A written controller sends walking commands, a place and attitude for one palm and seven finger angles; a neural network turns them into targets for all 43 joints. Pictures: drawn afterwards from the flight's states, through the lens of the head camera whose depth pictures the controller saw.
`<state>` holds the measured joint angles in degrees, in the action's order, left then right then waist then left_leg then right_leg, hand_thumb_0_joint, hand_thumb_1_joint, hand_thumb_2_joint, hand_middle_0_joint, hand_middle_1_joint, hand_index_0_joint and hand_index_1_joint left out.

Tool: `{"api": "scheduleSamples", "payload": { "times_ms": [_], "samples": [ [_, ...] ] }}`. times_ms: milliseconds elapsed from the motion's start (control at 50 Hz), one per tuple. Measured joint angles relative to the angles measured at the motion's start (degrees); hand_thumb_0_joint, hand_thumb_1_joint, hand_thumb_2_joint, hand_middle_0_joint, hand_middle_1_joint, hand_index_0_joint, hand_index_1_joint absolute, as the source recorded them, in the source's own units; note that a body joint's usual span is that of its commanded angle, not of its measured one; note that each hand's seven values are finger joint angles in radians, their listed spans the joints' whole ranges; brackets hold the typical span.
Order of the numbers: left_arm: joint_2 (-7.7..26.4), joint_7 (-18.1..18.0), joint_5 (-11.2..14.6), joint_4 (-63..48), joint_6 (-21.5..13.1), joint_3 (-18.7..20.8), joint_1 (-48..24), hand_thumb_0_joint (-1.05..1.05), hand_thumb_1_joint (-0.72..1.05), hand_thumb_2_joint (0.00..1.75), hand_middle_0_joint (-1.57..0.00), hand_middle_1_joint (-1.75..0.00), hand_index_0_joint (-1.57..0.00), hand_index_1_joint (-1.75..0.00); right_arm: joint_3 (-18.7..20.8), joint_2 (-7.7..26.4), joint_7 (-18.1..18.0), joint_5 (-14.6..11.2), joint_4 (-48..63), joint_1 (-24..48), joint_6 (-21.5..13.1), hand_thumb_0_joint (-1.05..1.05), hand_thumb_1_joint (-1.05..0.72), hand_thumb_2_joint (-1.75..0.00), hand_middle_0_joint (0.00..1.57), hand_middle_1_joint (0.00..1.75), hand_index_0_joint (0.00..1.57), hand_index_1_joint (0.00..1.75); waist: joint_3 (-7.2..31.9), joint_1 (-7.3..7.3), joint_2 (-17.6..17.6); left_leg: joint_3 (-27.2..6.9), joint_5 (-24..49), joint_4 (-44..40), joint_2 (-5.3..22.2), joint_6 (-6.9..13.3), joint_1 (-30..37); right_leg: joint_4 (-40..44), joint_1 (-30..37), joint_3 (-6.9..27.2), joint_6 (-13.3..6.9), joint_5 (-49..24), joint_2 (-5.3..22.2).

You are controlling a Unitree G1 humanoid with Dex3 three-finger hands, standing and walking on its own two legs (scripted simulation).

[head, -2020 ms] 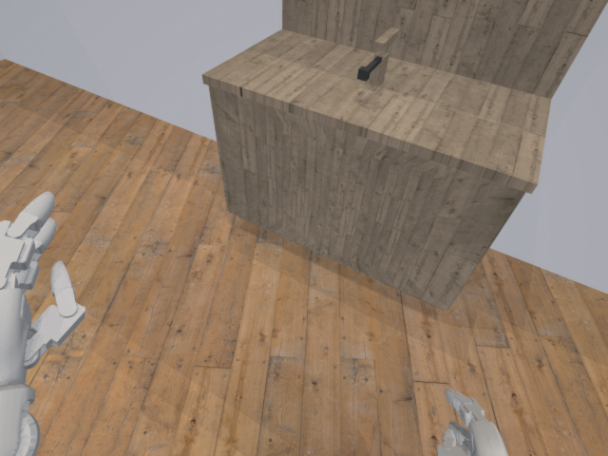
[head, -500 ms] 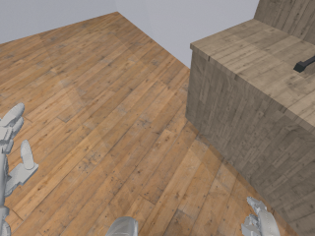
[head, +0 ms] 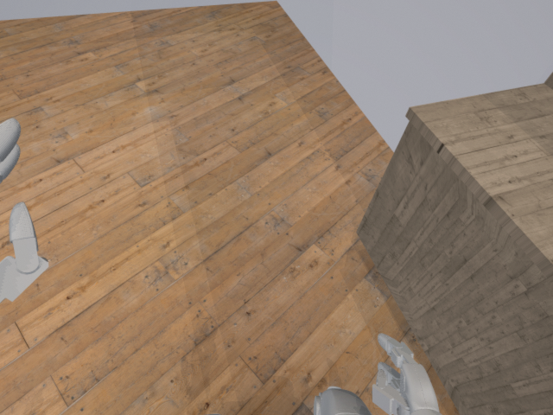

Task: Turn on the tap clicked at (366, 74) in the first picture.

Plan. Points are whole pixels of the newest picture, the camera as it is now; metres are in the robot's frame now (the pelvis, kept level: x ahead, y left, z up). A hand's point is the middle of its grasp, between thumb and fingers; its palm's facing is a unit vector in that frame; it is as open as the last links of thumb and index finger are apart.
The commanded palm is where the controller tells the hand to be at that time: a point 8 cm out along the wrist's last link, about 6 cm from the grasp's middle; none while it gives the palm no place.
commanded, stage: walk to a spot facing it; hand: left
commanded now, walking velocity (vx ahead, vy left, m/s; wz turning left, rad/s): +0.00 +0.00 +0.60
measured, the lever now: out of the picture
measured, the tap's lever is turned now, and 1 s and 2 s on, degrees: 0 0 0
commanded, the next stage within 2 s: turn to face it in 1.94 s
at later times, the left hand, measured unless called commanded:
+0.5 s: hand (29, 375) +0.14 +0.19 +0.20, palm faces +0.61 -0.64 -0.47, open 7.4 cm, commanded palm +0.06 +0.22 +0.18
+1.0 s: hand out of the picture -0.02 +0.21 +0.20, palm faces +0.80 -0.40 -0.45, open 7.4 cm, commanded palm -0.08 +0.21 +0.18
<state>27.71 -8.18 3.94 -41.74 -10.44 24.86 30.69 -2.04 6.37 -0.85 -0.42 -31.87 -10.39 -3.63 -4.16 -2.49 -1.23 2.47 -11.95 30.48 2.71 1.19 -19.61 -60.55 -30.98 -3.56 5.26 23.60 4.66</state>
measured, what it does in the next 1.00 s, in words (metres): steps to the right, turning left: right foot, then left foot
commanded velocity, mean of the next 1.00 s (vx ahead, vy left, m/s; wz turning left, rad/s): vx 0.10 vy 0.00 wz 0.60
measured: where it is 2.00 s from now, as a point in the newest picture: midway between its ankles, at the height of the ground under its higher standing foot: outside the picture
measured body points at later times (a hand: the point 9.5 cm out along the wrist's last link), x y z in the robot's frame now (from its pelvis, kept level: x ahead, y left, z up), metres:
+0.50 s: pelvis +0.00 -0.09 +0.00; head +0.03 -0.10 +0.45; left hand +0.10 +0.22 +0.23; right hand +0.25 -0.29 -0.08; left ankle -0.07 +0.04 -0.69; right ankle +0.04 -0.16 -0.74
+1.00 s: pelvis -0.05 -0.11 +0.00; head -0.04 -0.11 +0.45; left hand -0.07 +0.23 +0.22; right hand +0.20 -0.17 -0.10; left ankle -0.09 +0.02 -0.74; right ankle -0.01 -0.22 -0.72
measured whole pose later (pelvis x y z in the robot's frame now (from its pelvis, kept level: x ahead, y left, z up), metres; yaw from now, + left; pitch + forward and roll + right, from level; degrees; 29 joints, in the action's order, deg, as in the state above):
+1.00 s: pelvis -0.05 -0.11 +0.00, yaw +35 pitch +1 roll -2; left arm 22.9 -7.7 2.8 -30.7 -10.0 22.5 27.8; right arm -2.5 7.9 -1.6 -0.1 -34.8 -13.2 -4.0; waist 1.3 1.1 3.8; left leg -6.3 -13.1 30.5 0.9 0.3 -19.0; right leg -36.2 -15.0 -6.8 3.9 27.1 0.3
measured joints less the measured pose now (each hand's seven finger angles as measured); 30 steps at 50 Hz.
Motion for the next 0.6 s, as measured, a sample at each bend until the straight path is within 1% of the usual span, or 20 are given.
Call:
{"api": "scheduleSamples", "payload": {
  "times_ms": [40, 80, 140, 160, 180, 200, 220, 240, 260, 300, 340, 360, 400, 440, 480, 540, 600],
  "samples": [
    [0.1, 0.2, 0.3, -0.4, -0.6, 0.8, 2.3, 0.02, 0.89, 0.9, -0.21, -0.3, -0.22, -0.3, 0.4, 0.8, -0.1, -0.1, -0.3, -1.4, -0.7, 0.01, -0.9, -0.89, 0.2, 0.3, 0.21, 0.3, 1.0, 0.89, 1.3, -2.0, 0.4, -1.1, 0.3, -0.7, 0.3, 5.9, 1.7, -0.2, 0.4, -1.4, -0.4],
    [-0.5, 0.3, 0.4, 1.6, -0.6, 0.9, 2.9, 0.01, 0.89, 0.9, -0.21, -0.3, -0.22, -0.3, 0.9, 1.9, -0.5, -0.2, -0.9, -2.5, -1.1, 0.01, -0.9, -0.89, 0.2, 0.3, 0.21, 0.3, 1.8, 1.94, 2.7, -3.8, 0.6, -1.5, 0.5, -1.5, 0.4, 10.9, 4.3, -0.5, 0.6, -1.4, -1.2],
    [-2.8, 0.2, 0.3, 7.0, 0.8, 0.3, 1.2, 0.01, 0.89, 0.9, -0.21, -0.3, -0.22, -0.3, 1.6, 3.5, -1.3, -0.4, -1.8, -3.1, -1.6, 0.01, -0.9, -0.89, 0.2, 0.3, 0.21, 0.3, 2.5, 3.39, 4.3, -6.0, 0.1, -0.4, 0.4, -2.8, 0.2, 18.5, 9.2, -1.0, 0.8, -1.1, -2.7],
    [-3.8, 0.2, 0.2, 9.0, 1.4, -0.2, 0.2, 0.01, 0.89, 0.9, -0.21, -0.3, -0.21, -0.3, 1.7, 4.0, -1.5, -0.4, -2.0, -3.1, -1.7, 0.01, -0.9, -0.89, 0.2, 0.3, 0.21, 0.3, 2.6, 3.73, 4.6, -6.6, -0.4, 0.7, 0.2, -3.3, -0.2, 22.1, 11.4, -1.3, 0.8, -2.2, -3.1],
    [-4.6, 0.1, -0.1, 10.6, 2.2, -0.7, -0.8, 0.01, 0.89, 0.9, -0.21, -0.3, -0.21, -0.3, 1.8, 4.3, -1.7, -0.5, -2.1, -3.1, -1.8, 0.01, -0.9, -0.89, 0.2, 0.3, 0.21, 0.3, 2.8, 4.07, 4.4, -7.1, -1.1, 2.2, -0.3, -3.8, -0.9, 26.8, 13.9, -1.6, 0.6, -4.8, -3.2],
    [-6.1, 0.0, -0.6, 12.2, 2.8, -1.7, -2.3, 0.01, 0.89, 0.9, -0.21, -0.3, -0.21, -0.3, 1.9, 5.1, -1.9, -0.6, -2.3, -2.7, -1.8, 0.01, -0.9, -0.89, 0.2, 0.3, 0.21, 0.3, 2.6, 4.47, 5.0, -7.4, -2.6, 4.8, -0.1, -3.5, -1.8, 28.8, 14.9, -2.4, -1.8, -8.6, -3.4],
    [-8.0, -0.1, -1.1, 13.6, 3.7, -3.3, -3.9, 0.01, 0.89, 0.9, -0.21, -0.3, -0.21, -0.3, 2.2, 6.0, -2.2, -0.6, -3.0, -2.1, -1.7, 0.01, -0.9, -0.89, 0.2, 0.3, 0.21, 0.3, 2.2, 4.49, 5.9, -7.7, -7.6, 9.9, -0.2, -3.2, -3.6, 27.6, 14.8, -3.4, -4.0, -8.7, -3.5],
    [-9.4, -0.3, -1.3, 14.9, 4.4, -5.1, -5.4, 0.01, 0.89, 0.9, -0.21, -0.3, -0.21, -0.3, 2.4, 6.7, -2.7, -0.5, -3.9, -1.6, -1.5, 0.01, -0.9, -0.89, 0.2, 0.3, 0.21, 0.3, 2.0, 4.28, 6.1, -7.6, -11.8, 17.0, -1.1, -3.2, -5.8, 26.6, 14.9, -4.5, -5.6, -7.5, -3.0],
    [-10.6, -0.4, -1.5, 15.9, 5.0, -6.8, -6.5, 0.01, 0.89, 0.9, -0.21, -0.3, -0.21, -0.3, 2.7, 7.4, -3.0, -0.2, -4.7, -1.2, -1.4, 0.02, -0.9, -0.89, 0.2, 0.3, 0.21, 0.3, 1.9, 4.08, 5.9, -7.0, -13.5, 24.2, -2.1, -3.4, -7.9, 26.2, 15.3, -5.4, -6.5, -6.5, -2.1],
    [-12.0, -0.2, -1.9, 16.2, 5.3, -9.0, -6.7, 0.02, 0.89, 0.9, -0.21, -0.3, -0.21, -0.3, 3.0, 8.1, -3.2, 0.1, -5.5, -0.5, -0.7, 0.02, -0.9, -0.89, 0.2, 0.3, 0.21, 0.3, 2.0, 3.58, 4.7, -4.4, -12.8, 35.4, -2.9, -4.3, -10.6, 26.8, 16.2, -6.5, -7.1, -5.9, -0.5],
    [-11.4, 0.1, -2.0, 15.0, 4.6, -9.6, -5.4, 0.02, 0.89, 0.9, -0.21, -0.3, -0.21, -0.3, 3.2, 8.2, -3.8, 0.3, -5.2, 0.4, 0.1, 0.02, -0.91, -0.89, 0.2, 0.3, 0.21, 0.3, 2.0, 2.5, 3.6, -2.4, -11.1, 40.3, -2.3, -5.0, -11.4, 28.4, 17.0, -7.6, -7.3, -6.6, 0.4],
    [-10.6, 0.3, -2.1, 14.1, 4.0, -9.5, -4.6, 0.02, 0.89, 0.9, -0.21, -0.3, -0.21, -0.3, 3.3, 8.0, -4.2, 0.3, -4.7, 0.6, 0.4, 0.02, -0.91, -0.89, 0.2, 0.3, 0.2, 0.3, 2.0, 1.95, 3.1, -1.6, -10.7, 40.3, -1.9, -5.1, -11.1, 29.2, 17.3, -8.2, -7.4, -7.1, 0.8],
    [-8.2, 0.4, -1.9, 12.3, 2.7, -8.3, -3.7, 0.02, 0.89, 0.9, -0.21, -0.3, -0.22, -0.3, 3.7, 7.7, -4.8, 0.4, -3.5, 0.9, 0.8, 0.02, -0.91, -0.89, 0.2, 0.3, 0.2, 0.3, 2.0, 1.21, 2.1, -0.4, -10.1, 36.4, -0.7, -5.2, -9.4, 30.6, 17.5, -9.6, -7.7, -7.9, 1.3],
    [-5.9, 0.1, -1.7, 10.8, 1.5, -6.3, -3.4, 0.02, 0.89, 0.9, -0.21, -0.3, -0.22, -0.3, 4.0, 7.7, -5.3, 0.6, -2.2, 0.8, 1.1, 0.02, -0.91, -0.9, 0.19, 0.3, 0.2, 0.3, 2.2, 1.06, 1.5, 0.7, -10.5, 29.8, 0.4, -5.0, -6.9, 31.4, 17.1, -10.8, -8.0, -8.5, 1.7],
    [-4.4, -0.5, -1.4, 9.9, 0.5, -4.1, -3.3, 0.02, 0.89, 0.9, -0.22, -0.3, -0.22, -0.3, 4.3, 7.9, -5.4, 0.8, -1.2, 0.6, 1.3, 0.02, -0.91, -0.9, 0.19, 0.3, 0.2, 0.3, 2.7, 1.26, 1.2, 1.7, -11.4, 23.2, 1.0, -4.7, -4.3, 31.5, 16.3, -11.9, -8.0, -8.7, 2.1],
    [-4.2, -1.4, -1.2, 9.3, 0.0, -2.4, -3.1, 0.01, 0.89, 0.9, -0.21, -0.3, -0.22, -0.3, 4.6, 8.5, -5.1, 0.8, -0.1, 0.0, 1.7, 0.02, -0.91, -0.9, 0.19, 0.3, 0.2, 0.3, 3.3, 1.78, 1.0, 3.1, -13.3, 15.1, 0.9, -4.1, -0.8, 30.2, 14.7, -13.5, -7.7, -8.5, 3.2],
    [-5.5, -1.9, -1.2, 9.2, 0.2, -2.7, -2.9, 0.01, 0.89, 0.9, -0.21, -0.3, -0.22, -0.3, 4.4, 8.8, -4.8, 0.8, 0.5, -0.6, 2.4, 0.02, -0.91, -0.9, 0.19, 0.3, 0.2, 0.3, 3.6, 2.39, 0.7, 3.9, -12.3, 8.0, 0.1, -3.4, 2.4, 27.3, 13.1, -15.1, -6.9, -7.6, 4.8]
  ]
}}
